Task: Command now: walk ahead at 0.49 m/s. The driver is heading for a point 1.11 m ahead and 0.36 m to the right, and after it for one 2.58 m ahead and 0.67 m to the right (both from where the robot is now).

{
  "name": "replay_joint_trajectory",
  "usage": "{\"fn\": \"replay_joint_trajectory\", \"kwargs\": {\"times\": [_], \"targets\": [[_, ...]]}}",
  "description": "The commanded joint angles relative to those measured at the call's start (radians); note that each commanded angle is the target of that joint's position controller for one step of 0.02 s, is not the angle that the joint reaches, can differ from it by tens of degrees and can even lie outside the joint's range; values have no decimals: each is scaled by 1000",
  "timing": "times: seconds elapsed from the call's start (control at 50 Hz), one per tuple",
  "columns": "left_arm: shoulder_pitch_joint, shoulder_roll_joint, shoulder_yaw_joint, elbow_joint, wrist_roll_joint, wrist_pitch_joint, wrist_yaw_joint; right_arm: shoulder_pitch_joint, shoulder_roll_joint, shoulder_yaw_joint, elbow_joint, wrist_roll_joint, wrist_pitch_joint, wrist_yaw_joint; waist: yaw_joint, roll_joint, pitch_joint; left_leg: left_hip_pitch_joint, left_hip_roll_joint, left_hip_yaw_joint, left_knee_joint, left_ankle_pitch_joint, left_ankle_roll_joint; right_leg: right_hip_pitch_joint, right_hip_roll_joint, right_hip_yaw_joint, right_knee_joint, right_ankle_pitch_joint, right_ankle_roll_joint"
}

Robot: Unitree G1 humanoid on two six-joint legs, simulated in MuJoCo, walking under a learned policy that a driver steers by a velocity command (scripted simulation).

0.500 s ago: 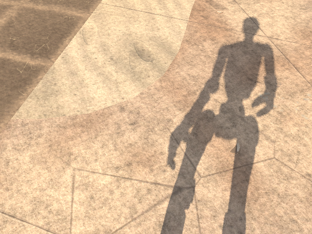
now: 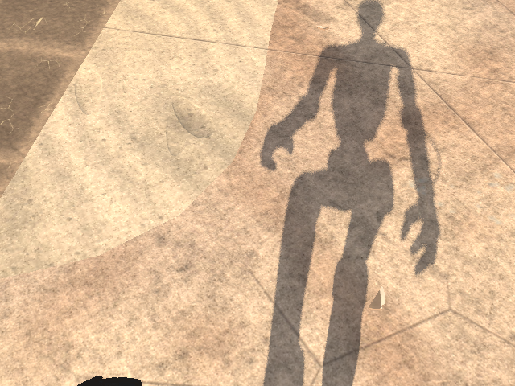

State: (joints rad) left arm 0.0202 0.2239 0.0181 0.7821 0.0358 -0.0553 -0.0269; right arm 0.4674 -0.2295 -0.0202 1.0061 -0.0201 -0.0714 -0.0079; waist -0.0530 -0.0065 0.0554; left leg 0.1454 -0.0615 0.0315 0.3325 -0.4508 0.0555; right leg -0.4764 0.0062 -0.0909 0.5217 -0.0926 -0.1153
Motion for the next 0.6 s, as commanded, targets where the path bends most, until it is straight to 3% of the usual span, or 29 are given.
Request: {"fn": "replay_joint_trajectory", "kwargs": {"times": [0.02,0.04,0.06,0.08,0.1,0.12,0.16,0.2,0.26,0.32,0.42,0.46,0.5,0.52,0.54,0.56,0.58,0.6], "targets": [[502,303,94,84,39,-13,34,86,-43,-4,-85,35,-10,7,170,-191,-365,-571,37,35,881,313,18,821,-382,577,-76,-178,-199],[451,266,89,87,-9,-2,21,67,-120,-26,-67,14,-10,6,164,-147,-379,-708,-29,-90,1017,-57,31,787,-419,832,-235,-219,-235],[326,218,77,74,-27,1,20,-30,-142,-35,-95,5,-9,7,112,-85,-183,-776,49,-110,1019,34,40,624,-377,650,-254,-289,-198],[255,146,59,63,-26,-5,15,-85,-130,-31,-106,3,-15,13,96,-30,-88,-759,90,-100,957,109,42,478,-336,528,-298,-241,-171],[230,114,49,71,-22,-12,15,-98,-109,-29,-103,2,-10,16,65,-27,-36,-716,123,-93,892,141,40,381,-285,431,-332,-174,-134],[225,92,42,87,-25,-19,18,-82,-95,-26,-99,-13,4,21,35,-45,-14,-661,143,-88,844,158,28,304,-245,357,-355,-108,-107],[262,92,41,113,-23,-38,17,-69,-67,-20,-88,-20,25,33,19,-45,-23,-624,147,-65,813,183,9,268,-219,284,-379,10,-107],[302,113,46,140,-30,-47,15,-140,-65,-20,-113,-21,34,38,20,-40,1,-685,170,-42,746,240,-13,271,-202,245,-410,44,-116],[360,116,45,166,-36,-44,15,-287,-69,-19,-165,-21,34,38,48,-30,38,-775,183,-16,584,352,-55,310,-173,227,-427,91,-119],[406,126,47,182,-35,-38,19,-399,-54,-9,-202,-12,29,39,81,-40,37,-755,153,3,406,442,-78,344,-149,213,-398,161,-100],[468,145,53,195,-22,-27,30,-527,-74,-7,-257,-2,19,30,121,-64,20,-739,113,-7,275,427,-74,468,-176,270,-296,294,-98],[443,163,61,185,-16,-22,37,-501,-97,-13,-263,2,8,26,94,-73,9,-672,102,-24,224,359,-55,488,-193,301,-242,337,-81],[396,180,69,171,-17,-20,36,-341,-130,-30,-221,0,-9,15,19,-63,-54,-442,62,-10,140,297,-25,447,-166,297,-87,436,-50],[388,160,66,163,-25,-23,31,-187,-170,-47,-179,-16,-24,2,-44,-2,-148,-220,107,-50,97,308,7,362,-101,249,118,377,-29],[402,84,48,115,-50,-27,27,-41,-263,-69,-181,-44,-31,-14,-78,137,-316,53,376,-341,62,132,66,149,-6,176,430,62,4],[492,49,45,96,-61,-20,30,-68,-313,-84,-183,-40,-13,-8,-18,317,-370,150,539,-705,-58,88,147,-104,98,123,627,-473,13],[460,130,63,125,-33,-3,37,-144,-210,-65,-198,-24,-1,-4,10,152,-242,30,492,-643,-67,-10,137,-158,15,168,712,-403,2],[402,123,66,122,-26,0,27,-212,-133,-46,-209,-15,-2,-1,24,65,-122,-103,442,-482,-88,30,115,-154,-22,171,695,-307,6]]}}
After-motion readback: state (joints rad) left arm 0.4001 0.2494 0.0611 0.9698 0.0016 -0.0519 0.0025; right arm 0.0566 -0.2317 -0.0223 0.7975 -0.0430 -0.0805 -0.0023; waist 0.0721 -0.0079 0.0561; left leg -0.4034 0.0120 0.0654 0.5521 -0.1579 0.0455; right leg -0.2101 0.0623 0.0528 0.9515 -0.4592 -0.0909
